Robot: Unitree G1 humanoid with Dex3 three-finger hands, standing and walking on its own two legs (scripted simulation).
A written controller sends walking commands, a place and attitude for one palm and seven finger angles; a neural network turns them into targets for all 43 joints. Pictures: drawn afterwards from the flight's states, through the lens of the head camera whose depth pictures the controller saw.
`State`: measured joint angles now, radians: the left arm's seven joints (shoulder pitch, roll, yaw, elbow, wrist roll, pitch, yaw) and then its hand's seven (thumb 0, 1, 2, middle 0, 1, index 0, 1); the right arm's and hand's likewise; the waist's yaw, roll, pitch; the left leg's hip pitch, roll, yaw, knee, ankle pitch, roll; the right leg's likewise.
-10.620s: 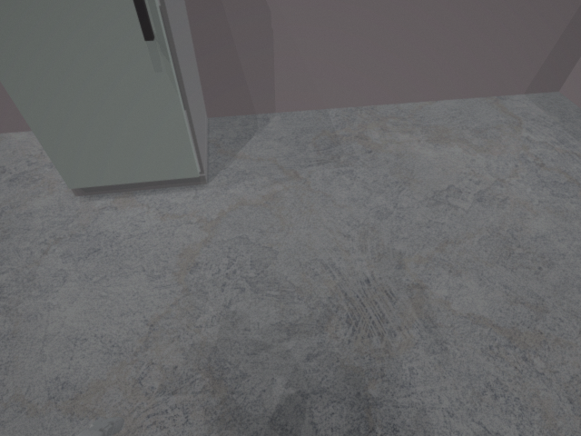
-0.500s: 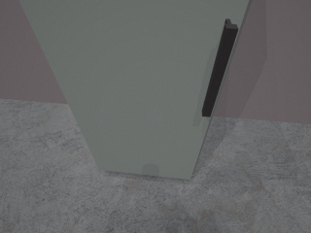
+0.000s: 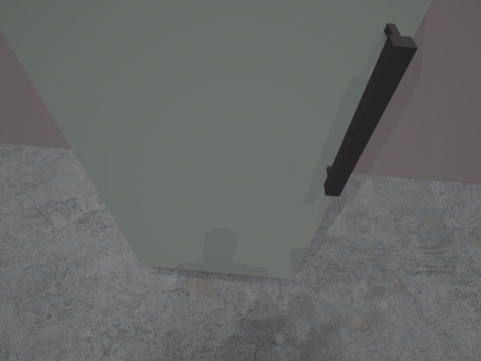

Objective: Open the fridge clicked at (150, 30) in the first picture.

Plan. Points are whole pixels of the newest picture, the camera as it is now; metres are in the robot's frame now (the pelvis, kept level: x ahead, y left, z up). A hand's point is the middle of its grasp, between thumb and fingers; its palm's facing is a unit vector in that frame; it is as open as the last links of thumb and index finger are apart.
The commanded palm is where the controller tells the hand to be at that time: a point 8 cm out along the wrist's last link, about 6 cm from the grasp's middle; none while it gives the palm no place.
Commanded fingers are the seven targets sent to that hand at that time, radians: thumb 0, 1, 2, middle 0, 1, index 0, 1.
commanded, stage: come to a stop and stand still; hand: right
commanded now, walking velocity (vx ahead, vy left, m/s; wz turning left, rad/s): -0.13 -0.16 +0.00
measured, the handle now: (355, 125) +0.47 -0.14 +0.15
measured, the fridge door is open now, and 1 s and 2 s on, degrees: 0 0 0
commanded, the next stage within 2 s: look again from close up in 1.52 s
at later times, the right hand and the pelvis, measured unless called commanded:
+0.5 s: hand out of the picture -0.01 -0.20 -0.17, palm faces +0.09 +0.98 -0.18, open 7.3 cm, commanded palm none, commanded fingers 0.00 -0.90 -0.90 0.20 0.30 0.20 0.30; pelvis -0.01 -0.02 +0.01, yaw +0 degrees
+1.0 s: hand out of the picture -0.05 -0.16 -0.17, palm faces +0.04 +0.99 -0.13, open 7.4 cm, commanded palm none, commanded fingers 0.00 -0.90 -0.90 0.20 0.30 0.20 0.30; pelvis -0.04 -0.01 +0.02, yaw +0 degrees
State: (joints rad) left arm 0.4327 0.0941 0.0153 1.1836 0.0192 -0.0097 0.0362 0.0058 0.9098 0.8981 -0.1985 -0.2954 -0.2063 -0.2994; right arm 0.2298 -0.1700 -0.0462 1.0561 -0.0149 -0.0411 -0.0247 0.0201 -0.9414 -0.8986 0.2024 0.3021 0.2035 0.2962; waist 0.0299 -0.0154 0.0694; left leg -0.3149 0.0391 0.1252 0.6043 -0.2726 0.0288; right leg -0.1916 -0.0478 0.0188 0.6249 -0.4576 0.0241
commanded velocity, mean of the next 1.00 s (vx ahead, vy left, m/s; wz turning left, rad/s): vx -0.02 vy -0.03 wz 0.00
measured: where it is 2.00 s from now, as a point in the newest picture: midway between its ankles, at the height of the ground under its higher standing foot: outside the picture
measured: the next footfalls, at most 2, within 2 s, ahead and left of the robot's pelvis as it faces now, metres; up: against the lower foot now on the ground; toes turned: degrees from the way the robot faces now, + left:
right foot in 0.28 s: +0.06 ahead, -0.10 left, +0.00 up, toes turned -6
left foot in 0.58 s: -0.01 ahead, +0.12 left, +0.00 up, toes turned +2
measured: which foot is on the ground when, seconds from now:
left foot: down 0.00-0.32, up 0.34-0.56, down 0.58-1.00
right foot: up 0.00-0.26, down 0.28-1.00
